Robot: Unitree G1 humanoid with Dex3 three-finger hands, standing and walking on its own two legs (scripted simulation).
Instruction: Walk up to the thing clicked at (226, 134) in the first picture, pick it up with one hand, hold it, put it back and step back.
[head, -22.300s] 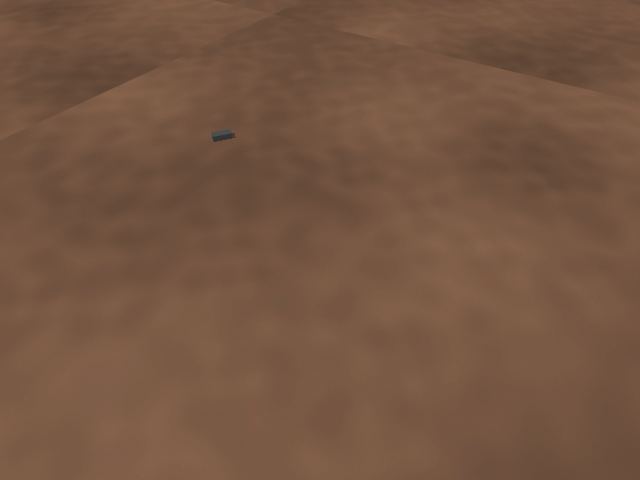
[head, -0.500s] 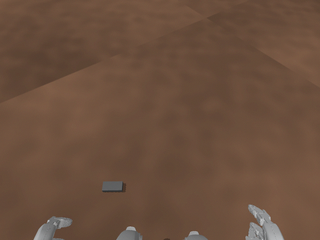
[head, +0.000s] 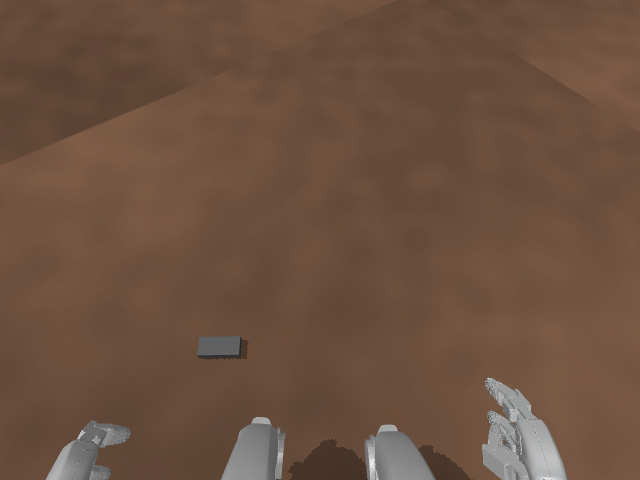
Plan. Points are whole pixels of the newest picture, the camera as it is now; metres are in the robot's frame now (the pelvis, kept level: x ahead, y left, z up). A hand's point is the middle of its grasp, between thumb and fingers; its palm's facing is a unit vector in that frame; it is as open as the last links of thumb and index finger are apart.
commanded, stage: rise first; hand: left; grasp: from above
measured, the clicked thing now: (220, 347) +0.46 +0.27 -0.63
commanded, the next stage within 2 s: none
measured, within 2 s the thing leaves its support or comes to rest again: neither
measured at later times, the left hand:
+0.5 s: hand (153, 406) +0.26 +0.31 -0.32, palm faces -0.44 -0.39 -0.81, open 13.0 cm
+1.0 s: hand (171, 374) +0.34 +0.32 -0.43, palm faces -0.46 -0.09 -0.88, open 12.2 cm
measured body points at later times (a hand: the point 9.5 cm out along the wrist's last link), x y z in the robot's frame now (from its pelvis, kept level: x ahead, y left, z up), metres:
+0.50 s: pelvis -0.05 -0.01 -0.19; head +0.15 +0.01 +0.21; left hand +0.28 +0.33 -0.28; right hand +0.12 -0.28 -0.32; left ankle +0.02 +0.13 -0.61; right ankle +0.02 -0.15 -0.61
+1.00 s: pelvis -0.08 +0.01 -0.29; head +0.14 +0.06 +0.10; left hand +0.36 +0.33 -0.38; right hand -0.01 -0.28 -0.40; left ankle +0.02 +0.13 -0.61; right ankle +0.02 -0.14 -0.61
